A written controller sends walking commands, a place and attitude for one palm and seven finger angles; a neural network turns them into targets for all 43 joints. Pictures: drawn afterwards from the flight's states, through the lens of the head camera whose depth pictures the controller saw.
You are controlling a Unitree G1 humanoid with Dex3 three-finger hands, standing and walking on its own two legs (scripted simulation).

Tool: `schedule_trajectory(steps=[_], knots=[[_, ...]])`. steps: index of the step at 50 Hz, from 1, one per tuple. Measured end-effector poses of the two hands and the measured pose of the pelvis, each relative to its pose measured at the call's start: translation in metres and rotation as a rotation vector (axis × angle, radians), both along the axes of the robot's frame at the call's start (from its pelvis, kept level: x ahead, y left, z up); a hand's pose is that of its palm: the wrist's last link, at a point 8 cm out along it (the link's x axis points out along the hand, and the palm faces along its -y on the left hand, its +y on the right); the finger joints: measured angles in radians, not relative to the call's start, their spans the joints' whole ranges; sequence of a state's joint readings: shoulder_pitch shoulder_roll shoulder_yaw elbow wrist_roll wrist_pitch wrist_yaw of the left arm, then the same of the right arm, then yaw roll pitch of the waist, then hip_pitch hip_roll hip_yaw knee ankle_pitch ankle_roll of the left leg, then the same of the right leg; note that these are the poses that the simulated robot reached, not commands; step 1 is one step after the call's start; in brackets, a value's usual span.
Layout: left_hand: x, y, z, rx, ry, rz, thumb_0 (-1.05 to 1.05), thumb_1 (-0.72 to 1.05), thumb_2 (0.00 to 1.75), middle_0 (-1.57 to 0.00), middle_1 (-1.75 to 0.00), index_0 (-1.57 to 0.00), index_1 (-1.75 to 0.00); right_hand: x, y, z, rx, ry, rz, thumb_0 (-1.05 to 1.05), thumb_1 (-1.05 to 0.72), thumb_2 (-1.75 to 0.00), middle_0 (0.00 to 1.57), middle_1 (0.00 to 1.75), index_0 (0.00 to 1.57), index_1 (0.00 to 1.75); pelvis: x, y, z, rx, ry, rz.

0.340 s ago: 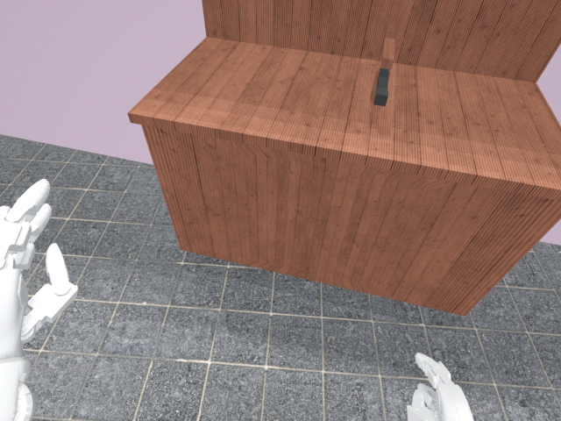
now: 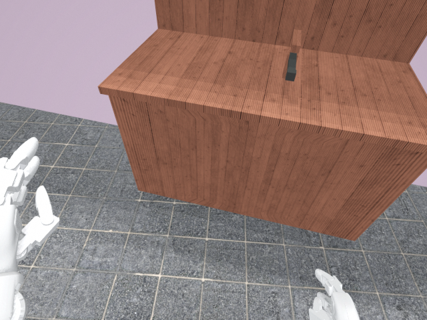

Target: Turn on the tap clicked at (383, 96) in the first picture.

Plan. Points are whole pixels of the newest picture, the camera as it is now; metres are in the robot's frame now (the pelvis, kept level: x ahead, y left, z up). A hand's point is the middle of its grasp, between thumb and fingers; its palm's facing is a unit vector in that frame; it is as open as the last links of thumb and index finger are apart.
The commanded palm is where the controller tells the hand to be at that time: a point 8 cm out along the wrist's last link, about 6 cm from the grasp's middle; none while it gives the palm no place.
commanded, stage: look at it before walking up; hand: left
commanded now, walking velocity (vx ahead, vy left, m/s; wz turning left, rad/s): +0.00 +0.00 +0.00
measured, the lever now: (290, 75) +0.82 -0.20 +0.06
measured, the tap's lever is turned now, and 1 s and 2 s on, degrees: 0 0 0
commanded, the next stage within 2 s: turn to face it in 0.06 s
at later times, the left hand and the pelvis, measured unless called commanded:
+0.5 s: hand (78, 214) +0.22 +0.21 +0.15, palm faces +0.35 -0.86 -0.37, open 7.4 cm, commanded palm +0.17 +0.25 +0.17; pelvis -0.02 -0.01 -0.01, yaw -6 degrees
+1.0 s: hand (165, 203) +0.25 +0.10 +0.15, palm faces +0.10 -0.90 -0.43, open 7.4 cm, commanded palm +0.21 +0.17 +0.17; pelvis -0.04 -0.04 -0.03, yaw -20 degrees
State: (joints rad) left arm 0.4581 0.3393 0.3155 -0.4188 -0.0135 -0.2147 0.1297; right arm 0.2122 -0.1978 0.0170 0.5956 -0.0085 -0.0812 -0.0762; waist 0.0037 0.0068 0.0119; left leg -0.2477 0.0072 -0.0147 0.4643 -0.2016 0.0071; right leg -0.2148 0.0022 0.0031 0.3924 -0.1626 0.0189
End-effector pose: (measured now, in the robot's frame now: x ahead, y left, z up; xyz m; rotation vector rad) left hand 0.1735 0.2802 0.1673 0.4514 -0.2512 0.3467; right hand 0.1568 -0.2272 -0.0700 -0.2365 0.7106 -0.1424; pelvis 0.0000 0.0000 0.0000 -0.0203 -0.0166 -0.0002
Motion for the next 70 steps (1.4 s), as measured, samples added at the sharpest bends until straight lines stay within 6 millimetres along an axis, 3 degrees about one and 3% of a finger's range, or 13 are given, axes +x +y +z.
schedule_trajectory(steps=[17,27,33,42,49,54,61,70], knots=[[0.000,-0.001,0.001,0.003,-0.011,-0.004,0.02,0.89,0.90,-0.21,-0.31,-0.21,-0.30,-0.006,-0.002,-0.001,0.009,-0.008,-0.019,0.01,-0.90,-0.90,0.20,0.30,0.21,0.30,-0.005,0.000,-0.002,0.006,0.001,-0.045],[0.015,-0.035,-0.001,0.006,-0.047,-0.080,0.02,0.89,0.90,-0.21,-0.31,-0.21,-0.30,-0.018,-0.022,-0.010,0.045,-0.057,-0.082,0.01,-0.90,-0.90,0.20,0.30,0.21,0.30,-0.019,-0.013,-0.017,0.034,0.003,-0.125],[0.021,-0.058,0.001,0.021,-0.052,-0.152,0.02,0.89,0.90,-0.21,-0.31,-0.21,-0.30,-0.046,-0.042,-0.025,0.042,0.012,-0.143,0.01,-0.90,-0.90,0.20,0.30,0.21,0.30,-0.024,-0.017,-0.021,0.046,0.020,-0.167],[0.038,-0.069,0.003,0.091,-0.020,-0.211,0.02,0.89,0.90,-0.21,-0.31,-0.21,-0.30,-0.092,-0.057,-0.037,0.056,0.057,-0.281,0.01,-0.90,-0.90,0.20,0.30,0.20,0.30,-0.028,-0.020,-0.023,0.065,0.008,-0.261],[0.051,-0.126,-0.001,0.075,-0.034,-0.313,0.02,0.89,0.90,-0.21,-0.31,-0.21,-0.30,-0.112,-0.068,-0.053,0.124,0.022,-0.299,0.01,-0.90,-0.90,0.20,0.30,0.20,0.30,-0.036,-0.039,-0.031,0.045,-0.014,-0.340],[0.056,-0.155,0.008,0.079,-0.008,-0.425,0.02,0.89,0.90,-0.21,-0.31,-0.21,-0.30,-0.138,-0.083,-0.041,0.117,0.053,-0.381,0.01,-0.90,-0.90,0.20,0.30,0.21,0.30,-0.044,-0.041,-0.017,0.061,0.003,-0.392],[0.056,-0.152,0.026,0.145,-0.031,-0.488,0.02,0.88,0.90,-0.21,-0.31,-0.22,-0.30,-0.175,-0.099,-0.019,0.048,0.067,-0.478,0.01,-0.90,-0.90,0.20,0.30,0.20,0.30,-0.047,-0.039,-0.005,0.076,0.035,-0.451],[0.057,-0.136,0.007,0.048,-0.028,-0.469,0.02,0.89,0.90,-0.21,-0.31,-0.21,-0.30,-0.191,-0.090,-0.006,-0.006,0.018,-0.536,0.01,-0.90,-0.90,0.20,0.30,0.20,0.30,-0.054,-0.026,-0.009,0.047,0.013,-0.494]])
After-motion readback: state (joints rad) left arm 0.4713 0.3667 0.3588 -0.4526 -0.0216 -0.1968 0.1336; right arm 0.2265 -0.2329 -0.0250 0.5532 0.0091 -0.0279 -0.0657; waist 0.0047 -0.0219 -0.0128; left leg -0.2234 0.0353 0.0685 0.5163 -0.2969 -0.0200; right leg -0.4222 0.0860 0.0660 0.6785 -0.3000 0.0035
